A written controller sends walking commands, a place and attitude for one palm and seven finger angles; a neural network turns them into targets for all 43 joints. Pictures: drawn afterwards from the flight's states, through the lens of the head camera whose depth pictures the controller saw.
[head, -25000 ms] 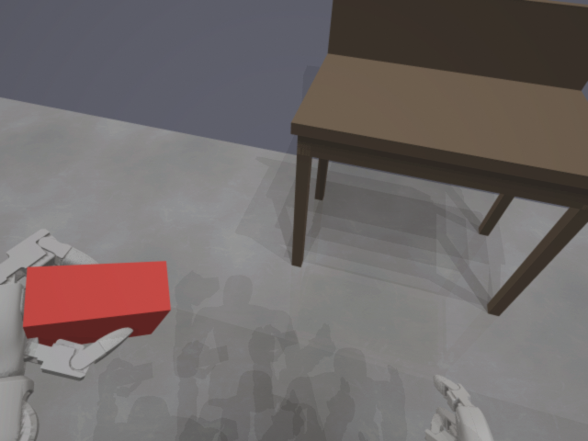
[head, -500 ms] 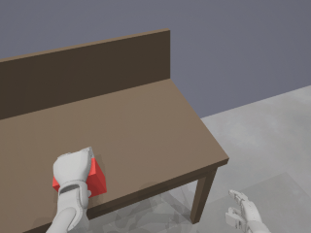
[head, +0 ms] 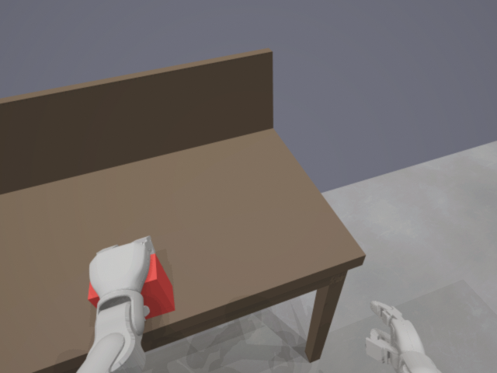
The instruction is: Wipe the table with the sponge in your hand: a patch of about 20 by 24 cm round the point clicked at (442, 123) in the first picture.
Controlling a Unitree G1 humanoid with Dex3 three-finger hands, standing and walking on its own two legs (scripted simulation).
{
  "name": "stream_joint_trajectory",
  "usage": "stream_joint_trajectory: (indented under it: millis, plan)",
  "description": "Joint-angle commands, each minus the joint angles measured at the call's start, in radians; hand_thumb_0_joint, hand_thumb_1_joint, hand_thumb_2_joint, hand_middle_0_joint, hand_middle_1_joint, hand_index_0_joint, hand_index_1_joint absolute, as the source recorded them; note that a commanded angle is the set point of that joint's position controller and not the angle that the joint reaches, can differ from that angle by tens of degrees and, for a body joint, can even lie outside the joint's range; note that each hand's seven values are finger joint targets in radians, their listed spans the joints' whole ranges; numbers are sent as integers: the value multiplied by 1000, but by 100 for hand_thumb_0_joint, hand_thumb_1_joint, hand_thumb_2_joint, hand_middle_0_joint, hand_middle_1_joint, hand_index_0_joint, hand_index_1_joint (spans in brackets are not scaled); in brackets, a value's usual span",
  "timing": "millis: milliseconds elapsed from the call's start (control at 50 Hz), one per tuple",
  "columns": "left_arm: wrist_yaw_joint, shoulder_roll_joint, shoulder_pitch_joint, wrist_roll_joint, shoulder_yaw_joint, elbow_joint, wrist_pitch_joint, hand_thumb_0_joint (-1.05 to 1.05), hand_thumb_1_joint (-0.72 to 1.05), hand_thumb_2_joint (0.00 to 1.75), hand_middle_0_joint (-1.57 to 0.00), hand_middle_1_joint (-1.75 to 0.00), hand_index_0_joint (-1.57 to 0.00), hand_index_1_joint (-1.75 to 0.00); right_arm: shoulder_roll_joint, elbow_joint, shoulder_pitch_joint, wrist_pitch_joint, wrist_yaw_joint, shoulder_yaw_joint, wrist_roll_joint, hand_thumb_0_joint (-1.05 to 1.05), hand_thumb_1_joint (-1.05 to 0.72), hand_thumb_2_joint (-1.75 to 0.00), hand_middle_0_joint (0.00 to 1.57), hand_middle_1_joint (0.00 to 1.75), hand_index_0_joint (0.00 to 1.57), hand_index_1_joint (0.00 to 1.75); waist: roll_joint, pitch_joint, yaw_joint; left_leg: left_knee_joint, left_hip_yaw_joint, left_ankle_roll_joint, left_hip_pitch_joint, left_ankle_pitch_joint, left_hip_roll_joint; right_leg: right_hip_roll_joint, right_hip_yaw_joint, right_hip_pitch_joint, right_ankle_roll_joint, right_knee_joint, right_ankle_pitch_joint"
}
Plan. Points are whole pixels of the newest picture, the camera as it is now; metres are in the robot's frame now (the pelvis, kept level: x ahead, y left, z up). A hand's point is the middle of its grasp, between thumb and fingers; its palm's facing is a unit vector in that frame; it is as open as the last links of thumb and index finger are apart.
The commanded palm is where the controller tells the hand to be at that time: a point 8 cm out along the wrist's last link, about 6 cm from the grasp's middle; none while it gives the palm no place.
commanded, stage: slide across to the third lane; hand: left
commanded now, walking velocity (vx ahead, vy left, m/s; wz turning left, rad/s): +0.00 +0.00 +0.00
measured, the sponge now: (138, 297) +0.24 +0.24 -0.02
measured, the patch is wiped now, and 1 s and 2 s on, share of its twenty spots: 0.75 0.75 0.80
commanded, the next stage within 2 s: wipe forward along the third lane in 1.06 s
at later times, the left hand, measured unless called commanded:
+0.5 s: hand (158, 273) +0.27 +0.20 +0.02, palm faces -0.02 -0.04 -1.00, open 9.6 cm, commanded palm +0.23 +0.16 +0.06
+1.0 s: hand (172, 270) +0.28 +0.18 +0.02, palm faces -0.02 -0.06 -1.00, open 9.6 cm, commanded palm +0.23 +0.16 +0.05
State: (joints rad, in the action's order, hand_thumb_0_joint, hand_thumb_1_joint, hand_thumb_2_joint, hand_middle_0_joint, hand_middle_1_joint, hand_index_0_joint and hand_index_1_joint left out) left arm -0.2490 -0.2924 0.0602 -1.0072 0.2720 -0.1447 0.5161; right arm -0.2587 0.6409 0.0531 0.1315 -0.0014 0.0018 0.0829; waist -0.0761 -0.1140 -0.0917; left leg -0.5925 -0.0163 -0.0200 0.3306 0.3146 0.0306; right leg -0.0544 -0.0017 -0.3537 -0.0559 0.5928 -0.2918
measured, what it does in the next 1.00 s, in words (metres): stands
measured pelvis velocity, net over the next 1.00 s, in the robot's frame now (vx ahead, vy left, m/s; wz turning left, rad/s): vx -0.01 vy -0.01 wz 0.00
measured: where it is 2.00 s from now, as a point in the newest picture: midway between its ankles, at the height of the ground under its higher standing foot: outside the picture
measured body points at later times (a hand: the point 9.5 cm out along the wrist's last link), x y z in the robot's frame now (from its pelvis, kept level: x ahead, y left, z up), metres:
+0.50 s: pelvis -0.01 +0.00 +0.00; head -0.03 -0.03 +0.45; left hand +0.27 +0.20 +0.07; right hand +0.24 -0.18 -0.09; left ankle -0.01 +0.11 -0.73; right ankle +0.01 -0.09 -0.73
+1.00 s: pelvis -0.01 -0.01 +0.00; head -0.03 -0.05 +0.45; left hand +0.27 +0.18 +0.07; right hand +0.22 -0.23 -0.08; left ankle -0.01 +0.11 -0.73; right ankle +0.01 -0.09 -0.73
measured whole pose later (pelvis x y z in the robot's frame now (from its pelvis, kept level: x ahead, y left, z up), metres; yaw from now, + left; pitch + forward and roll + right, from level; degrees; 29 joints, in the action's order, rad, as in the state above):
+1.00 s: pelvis -0.01 -0.01 +0.00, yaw +0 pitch +2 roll +1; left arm -0.28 -0.21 -0.13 -0.99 0.39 -0.33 0.59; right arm -0.26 0.66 0.02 0.20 0.02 0.00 0.10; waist -0.06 -0.12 -0.07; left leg -0.58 -0.02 0.00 0.32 0.30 0.02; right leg -0.07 0.00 -0.35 -0.07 0.59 -0.28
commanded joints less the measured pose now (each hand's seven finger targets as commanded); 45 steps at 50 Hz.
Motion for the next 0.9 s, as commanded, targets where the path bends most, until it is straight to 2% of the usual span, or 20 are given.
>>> stream_joint_trajectory:
  millis: [0, 80, 140, 200, 280, 300, 380, 400, 460, 480, 540, 580, 620, 660, 680, 700, 740, 780, 860, 880]
  plan:
    - [48, 123, -78, 64, 147, 86, -51, 0, 10, 130, -120, -160, -120, -160, -79, -187, -225, -52, 9, 26, 4, 0, -90, -90, 20, 30, 20, 30, 183, -65, 32, 71, -42, -29, -28, -148, 0, 13, 67, 58, -20, -98, 186]
    - [37, 110, -80, 54, 131, 78, -51, 0, 10, 130, -120, -160, -120, -160, -80, -180, -241, -48, 18, 29, 4, 0, -90, -90, 20, 30, 20, 30, 189, -78, 21, 71, -45, -26, -31, -162, -2, 9, 73, 62, -25, -89, 209]
    - [32, 143, -91, 51, 166, 69, -40, 0, 10, 130, -120, -160, -120, -160, -75, -182, -243, -39, 21, 26, 6, 0, -90, -90, 20, 30, 20, 30, 205, -72, 26, 67, -41, -24, -23, -168, 0, 14, 61, 66, -21, -82, 226]
    - [26, 170, -170, 43, 198, 63, -28, 0, 10, 130, -120, -160, -120, -160, -72, -179, -251, -34, 24, 25, 9, 0, -90, -90, 20, 30, 20, 30, 165, -71, 33, 74, -45, -25, -35, -135, -6, 10, 46, 35, -23, -83, 149]
    - [24, 142, -290, 37, 176, 8, -18, 0, 10, 130, -120, -160, -120, -160, -80, -157, -251, -30, 13, 21, 10, 0, -90, -90, 20, 30, 20, 30, 176, -61, 43, 80, -50, -21, -23, -88, -5, 6, 54, 7, -24, -91, 85]
    - [27, 182, -301, 41, 216, 5, -15, 0, 10, 130, -120, -160, -120, -160, -72, -169, -253, -30, 13, 19, 14, 0, -90, -90, 20, 30, 20, 30, 166, -66, 46, 77, -47, -24, -25, -82, -4, 10, 34, 7, -22, -85, 74]
    - [29, 176, -377, 31, 210, -59, -20, 0, 10, 130, -120, -160, -120, -160, -78, -145, -243, -29, 9, 20, 13, 0, -90, -90, 20, 30, 20, 30, 183, -78, 49, 72, -48, -20, -19, -64, -3, 8, 37, -14, -23, -81, 50]
    - [32, 226, -375, 41, 256, -54, -21, 0, 10, 130, -120, -160, -120, -160, -71, -158, -242, -30, 11, 18, 17, 0, -90, -90, 20, 30, 20, 30, 183, -90, 51, 67, -47, -23, -20, -68, -1, 12, 19, -7, -20, -72, 54]
    - [29, 232, -396, 43, 259, -86, -23, 0, 10, 130, -120, -160, -120, -160, -70, -152, -248, -25, 13, 18, 18, 0, -90, -90, 20, 30, 20, 30, 189, -96, 48, 64, -48, -21, -12, -66, -1, 14, 17, -12, -21, -68, 53]
    - [22, 185, -389, 44, 205, -102, -22, 0, 10, 130, -120, -160, -120, -160, -77, -146, -242, -24, 13, 22, 16, 0, -90, -90, 20, 30, 20, 30, 196, -110, 37, 69, -52, -18, -8, -59, -4, 10, 23, -5, -23, -69, 39]
    - [12, 212, -388, 46, 223, -115, -8, 0, 10, 130, -120, -160, -120, -160, -72, -153, -245, -14, 19, 20, 18, 0, -90, -90, 20, 30, 20, 30, 193, -117, 35, 61, -39, -18, -3, -80, 0, 16, 21, 17, -22, -68, 75]
    - [-1, 150, -349, 38, 157, -130, 6, 0, 10, 130, -120, -160, -120, -160, -82, -149, -252, -3, 21, 24, 13, 0, -90, -90, 20, 30, 20, 30, 192, -130, 16, 65, -41, -13, 8, -94, -3, 12, 40, 38, -28, -69, 92]
    - [-4, 197, -355, 45, 203, -126, 22, 0, 10, 130, -120, -160, -120, -160, -72, -158, -258, 5, 29, 18, 18, 0, -90, -90, 20, 30, 20, 30, 197, -109, 26, 65, -31, -15, 11, -99, -2, 17, 31, 44, -25, -71, 111]
    - [-7, 172, -320, 54, 175, -130, 34, 0, 10, 130, -120, -160, -120, -160, -75, -163, -263, 10, 30, 19, 19, 0, -90, -90, 20, 30, 20, 30, 200, -102, 17, 69, -28, -16, 24, -95, 1, 18, 45, 63, -24, -80, 114]
    - [-13, 121, -319, 54, 122, -139, 41, 0, 10, 130, -120, -160, -120, -160, -84, -155, -268, 13, 27, 20, 17, 0, -90, -90, 20, 30, 20, 30, 192, -90, 9, 74, -30, -14, 33, -90, 1, 16, 62, 67, -27, -89, 114]
    - [-10, 164, -331, 59, 167, -131, 47, 0, 10, 130, -120, -160, -120, -160, -76, -161, -266, 16, 26, 16, 20, 0, -90, -90, 20, 30, 20, 30, 200, -103, 20, 74, -21, -18, 28, -88, 3, 21, 54, 80, -20, -90, 113]
    - [-8, 170, -359, 63, 176, -132, 52, 0, 10, 130, -120, -160, -120, -160, -76, -161, -266, 16, 23, 15, 23, 0, -90, -90, 20, 30, 20, 30, 187, -73, 30, 77, -19, -18, 28, -75, 5, 21, 61, 64, -20, -101, 99]
    - [-8, 121, -311, 58, 123, -148, 57, 0, 10, 130, -120, -160, -120, -160, -83, -155, -269, 18, 22, 19, 20, 0, -90, -90, 20, 30, 20, 30, 181, -77, 12, 82, -22, -18, 30, -84, 5, 18, 76, 77, -24, -111, 105]
    - [-1, 139, -288, 66, 147, -126, 55, 0, 10, 130, -120, -160, -120, -160, -79, -165, -266, 19, 21, 18, 22, 0, -90, -90, 20, 30, 20, 30, 198, -89, 21, 80, -13, -19, 26, -93, 10, 24, 89, 103, -19, -118, 132]
    - [-1, 104, -283, 68, 108, -113, 52, 0, 10, 130, -120, -160, -120, -160, -84, -165, -273, 19, 19, 19, 21, 0, -90, -90, 20, 30, 20, 30, 180, -99, 13, 84, -19, -19, 26, -95, 10, 20, 104, 109, -22, -125, 126]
